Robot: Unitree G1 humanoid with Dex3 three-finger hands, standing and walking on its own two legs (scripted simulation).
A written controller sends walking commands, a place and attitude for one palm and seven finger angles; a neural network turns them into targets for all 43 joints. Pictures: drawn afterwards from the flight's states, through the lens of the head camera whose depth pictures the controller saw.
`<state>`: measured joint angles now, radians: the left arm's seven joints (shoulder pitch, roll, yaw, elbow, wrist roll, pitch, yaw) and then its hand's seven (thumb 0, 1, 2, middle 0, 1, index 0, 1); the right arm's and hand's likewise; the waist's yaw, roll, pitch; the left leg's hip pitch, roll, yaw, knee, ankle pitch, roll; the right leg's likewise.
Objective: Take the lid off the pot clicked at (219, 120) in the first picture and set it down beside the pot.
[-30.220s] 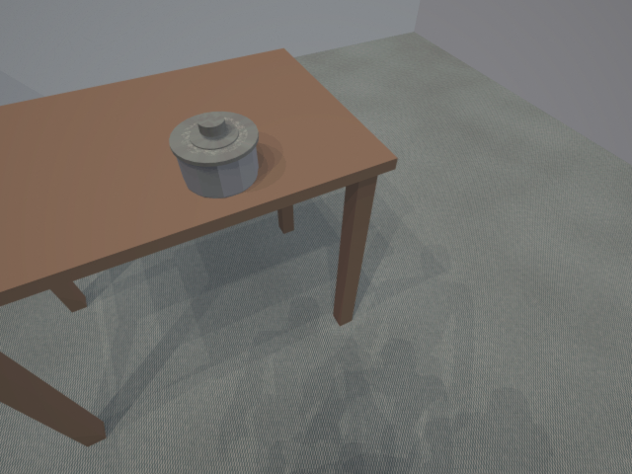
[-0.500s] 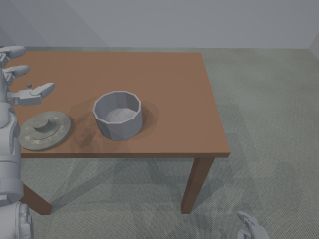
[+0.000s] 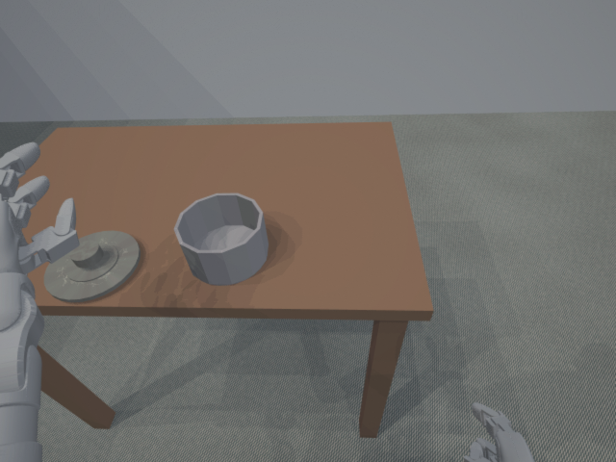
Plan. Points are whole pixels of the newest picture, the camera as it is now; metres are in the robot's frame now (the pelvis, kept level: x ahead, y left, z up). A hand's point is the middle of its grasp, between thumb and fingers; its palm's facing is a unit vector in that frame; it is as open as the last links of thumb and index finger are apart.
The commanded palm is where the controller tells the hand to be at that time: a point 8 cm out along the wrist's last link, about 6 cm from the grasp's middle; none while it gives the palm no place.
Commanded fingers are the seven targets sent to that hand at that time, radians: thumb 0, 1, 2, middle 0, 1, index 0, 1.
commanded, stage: draw the hand back to the body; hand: left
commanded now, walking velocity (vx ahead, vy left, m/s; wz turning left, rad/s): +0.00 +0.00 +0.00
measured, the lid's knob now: (86, 253) +0.43 +0.43 +0.01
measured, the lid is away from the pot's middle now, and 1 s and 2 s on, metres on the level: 0.24 0.24 0.24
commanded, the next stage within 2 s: step back with the hand held close in 0.96 s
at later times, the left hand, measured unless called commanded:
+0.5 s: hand (58, 288) +0.24 +0.27 +0.18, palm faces +0.44 -0.84 -0.31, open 7.4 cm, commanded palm +0.17 +0.31 +0.19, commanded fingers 0.00 0.90 0.90 -0.20 -0.30 -0.20 -0.30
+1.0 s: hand (31, 360) +0.16 +0.26 +0.17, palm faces +0.40 -0.85 -0.34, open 7.4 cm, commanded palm +0.11 +0.30 +0.19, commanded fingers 0.00 0.90 0.90 -0.20 -0.30 -0.20 -0.30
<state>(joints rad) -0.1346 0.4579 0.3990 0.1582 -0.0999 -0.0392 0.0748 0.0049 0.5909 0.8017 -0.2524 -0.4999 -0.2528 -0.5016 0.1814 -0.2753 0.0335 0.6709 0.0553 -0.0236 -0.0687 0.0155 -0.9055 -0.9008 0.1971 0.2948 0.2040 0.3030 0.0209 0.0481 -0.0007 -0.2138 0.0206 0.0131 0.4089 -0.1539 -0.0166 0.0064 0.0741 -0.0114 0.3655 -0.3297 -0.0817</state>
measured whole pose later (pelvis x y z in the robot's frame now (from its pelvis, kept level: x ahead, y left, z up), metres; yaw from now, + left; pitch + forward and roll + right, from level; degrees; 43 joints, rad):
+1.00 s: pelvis -0.01 +0.02 +0.00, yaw +1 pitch -6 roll +0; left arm 0.49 0.34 0.28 -0.46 -0.12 -0.09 0.08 0.01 0.89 0.90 -0.21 -0.30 -0.21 -0.30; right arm 0.16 -0.21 0.04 0.65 0.01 -0.09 -0.07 0.02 -0.90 -0.90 0.20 0.29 0.20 0.30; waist 0.06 0.06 0.02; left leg -0.15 0.00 0.01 0.39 -0.13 0.01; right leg 0.09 0.05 -0.02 0.32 -0.30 -0.06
